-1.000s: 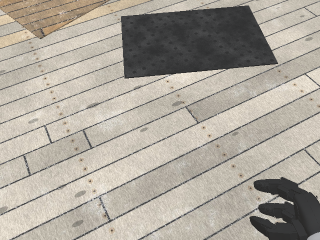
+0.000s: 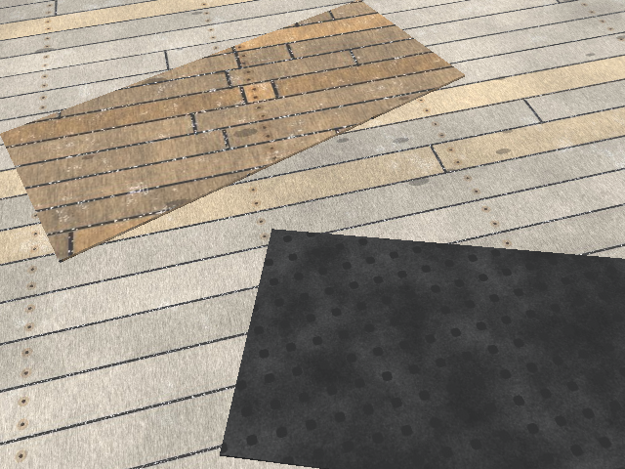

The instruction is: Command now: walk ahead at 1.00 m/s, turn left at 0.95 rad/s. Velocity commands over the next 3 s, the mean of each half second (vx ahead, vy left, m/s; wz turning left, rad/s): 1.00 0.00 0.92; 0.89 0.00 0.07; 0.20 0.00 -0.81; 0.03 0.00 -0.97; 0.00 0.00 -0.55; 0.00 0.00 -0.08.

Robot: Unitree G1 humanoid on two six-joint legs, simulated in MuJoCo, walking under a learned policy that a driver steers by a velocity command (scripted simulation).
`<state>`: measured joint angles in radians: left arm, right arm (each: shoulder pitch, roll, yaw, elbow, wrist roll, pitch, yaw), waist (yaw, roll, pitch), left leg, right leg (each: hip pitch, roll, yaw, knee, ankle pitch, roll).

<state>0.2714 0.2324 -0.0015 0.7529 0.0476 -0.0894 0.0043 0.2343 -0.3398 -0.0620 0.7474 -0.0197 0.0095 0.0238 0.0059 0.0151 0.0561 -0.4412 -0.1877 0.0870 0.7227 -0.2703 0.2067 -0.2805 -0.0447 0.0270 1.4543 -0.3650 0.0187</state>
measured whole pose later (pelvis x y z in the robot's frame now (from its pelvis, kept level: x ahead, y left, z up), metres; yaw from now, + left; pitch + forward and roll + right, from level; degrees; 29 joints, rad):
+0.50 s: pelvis +0.45 -0.04 +0.04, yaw +26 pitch +1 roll -2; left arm 0.37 0.32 0.05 0.77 0.04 -0.08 0.01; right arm 0.15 -0.39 -0.06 0.67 -0.04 -0.01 0.06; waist 0.04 0.06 0.00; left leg -0.59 -0.02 -0.04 1.25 -0.27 0.09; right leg -0.18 -0.02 -0.10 0.44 -0.28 0.02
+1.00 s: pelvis +0.84 +0.19 +0.04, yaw +27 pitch +0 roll +1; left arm 0.22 0.29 0.03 0.78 0.01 -0.03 -0.03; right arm 0.38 -0.29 -0.03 0.86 -0.01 -0.09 0.00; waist -0.01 -0.03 0.07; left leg -0.02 -0.09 0.13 0.32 -0.27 0.10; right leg -0.68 -0.07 -0.01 1.00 -0.15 -0.04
